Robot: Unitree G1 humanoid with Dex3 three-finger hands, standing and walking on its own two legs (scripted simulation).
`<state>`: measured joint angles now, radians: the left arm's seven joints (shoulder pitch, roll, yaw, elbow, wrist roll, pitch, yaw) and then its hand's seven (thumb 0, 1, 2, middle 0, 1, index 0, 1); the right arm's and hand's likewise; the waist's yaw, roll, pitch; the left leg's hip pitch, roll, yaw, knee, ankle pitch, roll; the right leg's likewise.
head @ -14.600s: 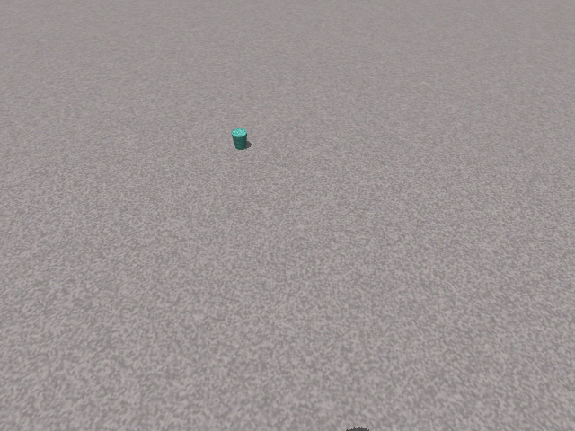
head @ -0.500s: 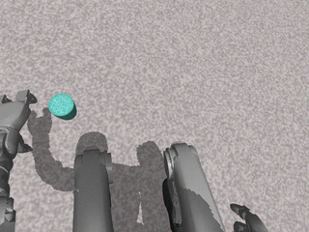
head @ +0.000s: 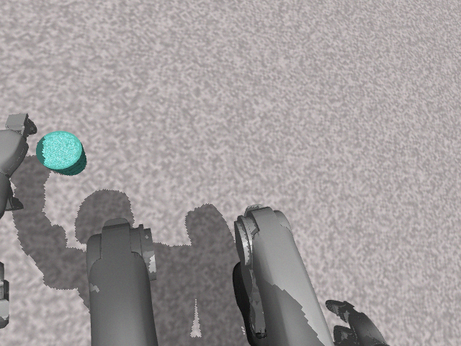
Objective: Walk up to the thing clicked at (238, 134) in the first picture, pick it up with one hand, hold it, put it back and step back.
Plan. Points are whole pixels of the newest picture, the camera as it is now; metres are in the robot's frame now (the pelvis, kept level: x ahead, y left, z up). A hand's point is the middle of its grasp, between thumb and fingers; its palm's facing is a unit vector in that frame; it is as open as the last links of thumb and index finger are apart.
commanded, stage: rise first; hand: left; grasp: from above
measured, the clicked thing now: (66, 156) +0.49 +0.30 -0.30
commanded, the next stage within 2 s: approach in 0.24 s
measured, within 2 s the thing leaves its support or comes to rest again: neither
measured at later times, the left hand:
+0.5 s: hand (27, 162) +0.44 +0.32 -0.18, palm faces -0.45 -0.07 -0.89, open 14.1 cm
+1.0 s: hand (45, 136) +0.50 +0.30 -0.19, palm faces -0.49 -0.09 -0.87, open 14.1 cm
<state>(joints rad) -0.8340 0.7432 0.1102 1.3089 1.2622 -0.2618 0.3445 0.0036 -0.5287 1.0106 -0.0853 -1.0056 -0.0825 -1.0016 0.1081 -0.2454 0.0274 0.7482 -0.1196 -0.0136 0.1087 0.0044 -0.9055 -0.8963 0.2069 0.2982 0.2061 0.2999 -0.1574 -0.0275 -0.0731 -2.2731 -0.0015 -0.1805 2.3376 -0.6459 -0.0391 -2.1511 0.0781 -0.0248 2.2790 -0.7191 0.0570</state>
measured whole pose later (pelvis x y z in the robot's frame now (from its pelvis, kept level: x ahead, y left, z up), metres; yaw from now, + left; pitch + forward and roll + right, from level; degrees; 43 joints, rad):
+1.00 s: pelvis +0.01 +0.00 -0.02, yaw -3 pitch +34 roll -10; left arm -1.01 0.84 0.10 1.42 1.18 -0.09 0.26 0.01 -0.52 0.96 -0.08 -1.05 -0.09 -1.04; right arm 0.19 -0.26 0.15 0.68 -0.12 0.02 0.12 0.00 -0.91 -0.89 0.21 0.30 0.21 0.30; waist -0.29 -0.01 0.01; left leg -2.32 0.02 -0.21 2.40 -0.68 -0.04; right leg -2.20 0.10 -0.05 2.32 -0.72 0.08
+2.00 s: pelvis +0.00 +0.00 +0.06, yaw +0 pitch +35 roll -9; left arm -0.94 0.79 -0.01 1.17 1.12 -0.21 0.03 0.00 -0.50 0.97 -0.09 -1.04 -0.10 -1.02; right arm 0.24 -0.29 0.08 0.65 -0.06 0.08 0.07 0.00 -0.91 -0.89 0.21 0.30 0.21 0.30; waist -0.20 0.00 -0.10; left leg -2.13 0.02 -0.16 2.15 -0.63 -0.02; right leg -2.02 0.06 -0.03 2.08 -0.69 0.05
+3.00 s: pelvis -0.01 +0.01 +0.04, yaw +1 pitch +35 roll -9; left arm -1.01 0.75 0.02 1.29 1.23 -0.13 0.24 0.00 -0.46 0.93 -0.13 -0.97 -0.14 -0.96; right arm 0.16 -0.27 0.06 0.68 -0.08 0.02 0.10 0.00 -0.91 -0.89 0.20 0.30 0.20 0.30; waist -0.22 0.00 -0.12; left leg -2.19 0.00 -0.15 2.19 -0.62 -0.01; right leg -2.07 0.04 -0.02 2.12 -0.68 0.06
